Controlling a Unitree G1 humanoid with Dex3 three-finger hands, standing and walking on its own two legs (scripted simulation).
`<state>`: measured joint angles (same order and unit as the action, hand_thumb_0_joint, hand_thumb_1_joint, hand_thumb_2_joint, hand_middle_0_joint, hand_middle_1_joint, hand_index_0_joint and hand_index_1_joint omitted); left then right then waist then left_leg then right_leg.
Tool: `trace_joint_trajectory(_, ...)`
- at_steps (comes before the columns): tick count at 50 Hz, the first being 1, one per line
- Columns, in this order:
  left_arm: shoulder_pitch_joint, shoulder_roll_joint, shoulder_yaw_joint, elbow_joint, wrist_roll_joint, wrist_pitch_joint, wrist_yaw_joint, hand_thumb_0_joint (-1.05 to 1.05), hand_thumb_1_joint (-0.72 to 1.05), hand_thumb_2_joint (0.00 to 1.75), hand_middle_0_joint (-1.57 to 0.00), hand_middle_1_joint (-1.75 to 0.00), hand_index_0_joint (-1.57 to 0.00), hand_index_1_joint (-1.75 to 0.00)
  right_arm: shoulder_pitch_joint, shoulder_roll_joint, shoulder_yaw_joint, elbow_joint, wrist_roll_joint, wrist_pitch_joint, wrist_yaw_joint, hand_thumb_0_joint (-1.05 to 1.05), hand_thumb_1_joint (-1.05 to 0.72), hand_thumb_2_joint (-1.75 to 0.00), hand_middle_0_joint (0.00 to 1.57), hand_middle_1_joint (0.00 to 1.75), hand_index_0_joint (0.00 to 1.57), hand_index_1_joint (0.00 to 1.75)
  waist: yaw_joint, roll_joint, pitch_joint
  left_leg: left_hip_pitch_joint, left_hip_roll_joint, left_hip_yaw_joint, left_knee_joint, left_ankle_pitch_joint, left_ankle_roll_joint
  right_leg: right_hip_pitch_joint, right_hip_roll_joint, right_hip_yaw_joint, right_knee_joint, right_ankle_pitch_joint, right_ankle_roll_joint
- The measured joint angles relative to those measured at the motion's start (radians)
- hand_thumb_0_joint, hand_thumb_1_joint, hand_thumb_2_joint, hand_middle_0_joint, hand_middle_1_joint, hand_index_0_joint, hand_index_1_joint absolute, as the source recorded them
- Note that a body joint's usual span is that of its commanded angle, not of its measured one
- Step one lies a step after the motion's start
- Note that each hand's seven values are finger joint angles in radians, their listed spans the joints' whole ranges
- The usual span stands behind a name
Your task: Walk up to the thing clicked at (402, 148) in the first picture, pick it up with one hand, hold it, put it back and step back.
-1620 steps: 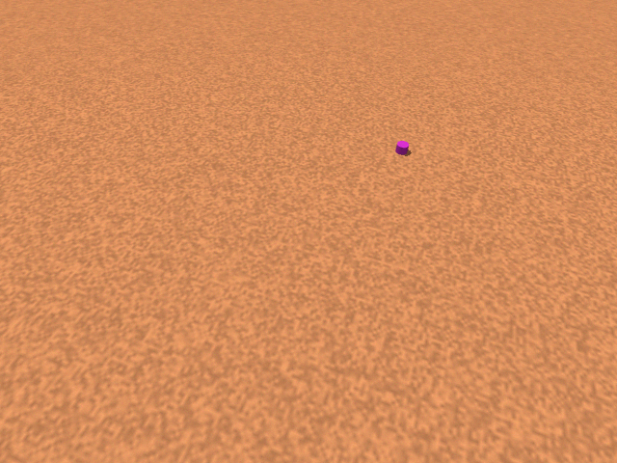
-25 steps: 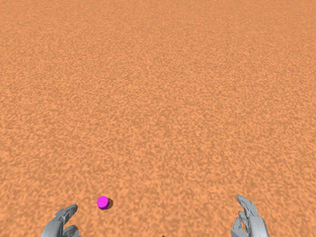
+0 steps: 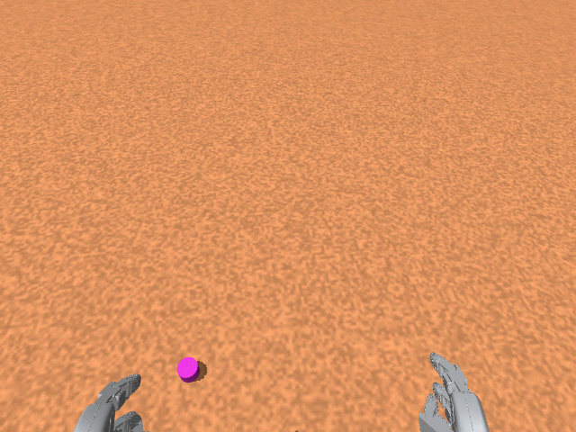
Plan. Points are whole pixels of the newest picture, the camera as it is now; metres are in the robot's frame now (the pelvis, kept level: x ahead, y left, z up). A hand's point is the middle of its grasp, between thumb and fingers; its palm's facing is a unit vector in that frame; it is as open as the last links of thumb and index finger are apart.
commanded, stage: home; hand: left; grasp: from above
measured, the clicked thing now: (188, 369) +0.46 +0.27 -0.69
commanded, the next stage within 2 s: stand in 0.62 s
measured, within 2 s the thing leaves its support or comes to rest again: neither
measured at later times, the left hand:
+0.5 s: hand out of the picture +0.16 +0.18 -0.05, palm faces +0.04 -0.98 -0.20, open 7.4 cm
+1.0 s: hand out of the picture +0.11 +0.24 -0.11, palm faces +0.00 -0.94 -0.34, open 7.4 cm
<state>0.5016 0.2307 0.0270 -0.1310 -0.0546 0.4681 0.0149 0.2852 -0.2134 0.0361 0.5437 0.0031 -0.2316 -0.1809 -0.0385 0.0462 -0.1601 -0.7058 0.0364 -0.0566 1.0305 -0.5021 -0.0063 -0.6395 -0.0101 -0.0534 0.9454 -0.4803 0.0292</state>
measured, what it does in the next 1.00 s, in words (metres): stands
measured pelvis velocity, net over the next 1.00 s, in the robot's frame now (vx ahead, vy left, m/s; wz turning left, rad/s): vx -0.01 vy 0.00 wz -0.01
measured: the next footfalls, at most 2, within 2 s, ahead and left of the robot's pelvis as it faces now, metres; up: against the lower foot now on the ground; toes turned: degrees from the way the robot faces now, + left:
none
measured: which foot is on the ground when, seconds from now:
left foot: down 0.00-1.00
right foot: down 0.00-1.00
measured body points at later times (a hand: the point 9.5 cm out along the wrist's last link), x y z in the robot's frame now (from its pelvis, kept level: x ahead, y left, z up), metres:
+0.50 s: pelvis +0.00 +0.00 +0.00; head +0.03 +0.01 +0.45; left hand +0.16 +0.24 -0.03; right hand +0.16 -0.24 -0.06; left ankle +0.01 +0.12 -0.68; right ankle +0.00 -0.14 -0.68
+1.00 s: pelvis -0.01 +0.00 +0.03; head +0.02 +0.01 +0.48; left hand +0.11 +0.28 -0.08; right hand +0.11 -0.27 -0.08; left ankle +0.01 +0.12 -0.68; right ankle +0.00 -0.14 -0.68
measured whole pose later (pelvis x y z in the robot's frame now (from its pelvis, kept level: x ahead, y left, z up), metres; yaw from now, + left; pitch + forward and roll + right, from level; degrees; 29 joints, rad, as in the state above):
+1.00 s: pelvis -0.01 +0.00 +0.03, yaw -1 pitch +1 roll +0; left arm 0.23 0.30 0.04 0.68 0.04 0.07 0.03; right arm 0.18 -0.28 -0.04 0.85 -0.06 -0.03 -0.01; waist 0.02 -0.02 0.03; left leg -0.41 0.00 0.01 0.78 -0.39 0.01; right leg -0.39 -0.05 0.00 0.77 -0.40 0.04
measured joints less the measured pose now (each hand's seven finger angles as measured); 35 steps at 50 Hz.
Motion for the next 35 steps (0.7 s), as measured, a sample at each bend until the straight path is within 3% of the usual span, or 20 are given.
trace_joint_trajectory(35, 0.002, 0.004, 0.000, -0.011, -0.002, 0.000, 0.003, 0.01, 0.90, 0.90, -0.19, -0.30, -0.20, -0.30, 0.003, -0.001, -0.004, -0.006, 0.003, 0.012, 0.004, 0.01, -0.90, -0.90, 0.20, 0.30, 0.21, 0.30, 0.000, -0.001, -0.002, 0.000, 0.000, 0.002, 0.003, -0.008, 0.004, 0.002, 0.000, 0.003, -0.003, -0.004, 0.004)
